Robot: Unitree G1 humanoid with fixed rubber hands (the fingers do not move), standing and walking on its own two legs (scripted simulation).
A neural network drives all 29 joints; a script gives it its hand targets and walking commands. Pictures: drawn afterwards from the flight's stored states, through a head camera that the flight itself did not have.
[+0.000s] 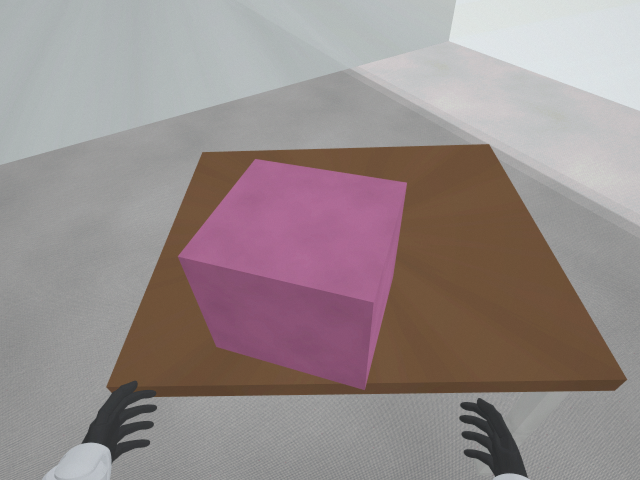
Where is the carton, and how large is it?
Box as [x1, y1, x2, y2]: [178, 159, 406, 389]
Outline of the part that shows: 255,159 178,255 214,342 218,347 364,389 392,278 406,183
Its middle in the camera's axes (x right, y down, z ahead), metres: -0.02 +0.04 +0.65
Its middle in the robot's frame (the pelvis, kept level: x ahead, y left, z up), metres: +0.45 +0.06 -0.01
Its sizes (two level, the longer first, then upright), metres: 0.267 0.246 0.232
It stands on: a table, 0.64 m high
